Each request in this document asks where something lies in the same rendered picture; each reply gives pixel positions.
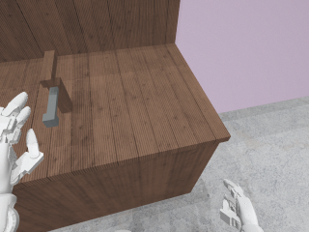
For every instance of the robot left hand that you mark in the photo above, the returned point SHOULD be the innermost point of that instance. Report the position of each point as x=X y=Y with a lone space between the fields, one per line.
x=12 y=119

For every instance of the counter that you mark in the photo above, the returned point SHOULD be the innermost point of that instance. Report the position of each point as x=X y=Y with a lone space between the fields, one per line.
x=135 y=125

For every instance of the tap lever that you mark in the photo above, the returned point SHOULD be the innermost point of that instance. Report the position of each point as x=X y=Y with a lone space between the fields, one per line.
x=50 y=118

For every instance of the robot right hand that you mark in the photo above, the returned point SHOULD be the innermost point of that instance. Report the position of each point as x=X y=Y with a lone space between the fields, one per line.
x=242 y=211

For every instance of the left robot forearm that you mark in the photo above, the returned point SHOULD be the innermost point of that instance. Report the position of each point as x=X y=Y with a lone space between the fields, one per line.
x=9 y=217

